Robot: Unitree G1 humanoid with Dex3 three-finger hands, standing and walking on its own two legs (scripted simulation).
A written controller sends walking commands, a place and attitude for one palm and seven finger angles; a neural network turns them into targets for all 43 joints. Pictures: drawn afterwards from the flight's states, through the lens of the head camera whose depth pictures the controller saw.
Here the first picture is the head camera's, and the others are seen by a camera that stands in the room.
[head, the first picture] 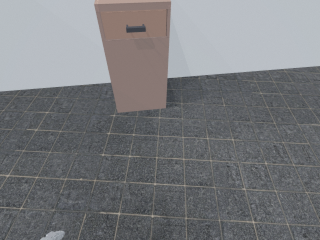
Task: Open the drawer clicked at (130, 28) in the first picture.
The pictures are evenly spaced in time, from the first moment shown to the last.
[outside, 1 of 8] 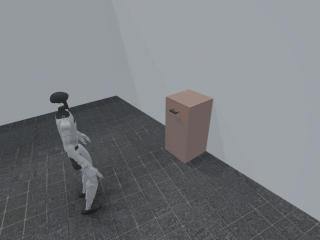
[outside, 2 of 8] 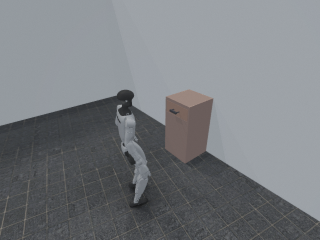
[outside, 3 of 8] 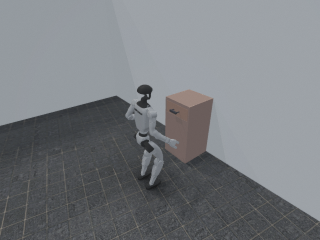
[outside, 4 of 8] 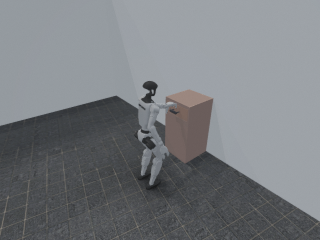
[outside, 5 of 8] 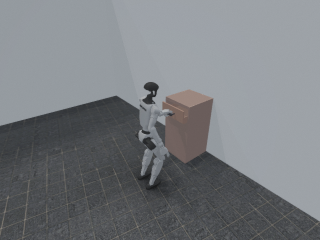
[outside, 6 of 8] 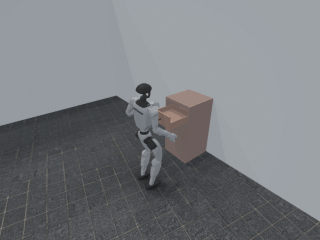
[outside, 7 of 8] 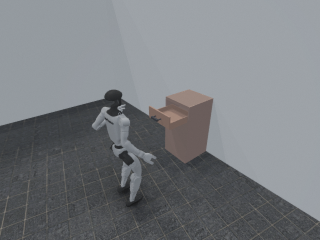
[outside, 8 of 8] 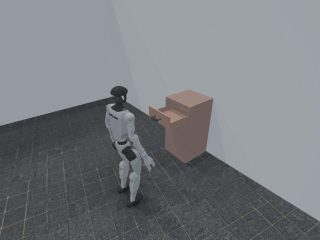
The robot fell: no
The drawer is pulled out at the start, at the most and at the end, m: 0.00 0.30 0.30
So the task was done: yes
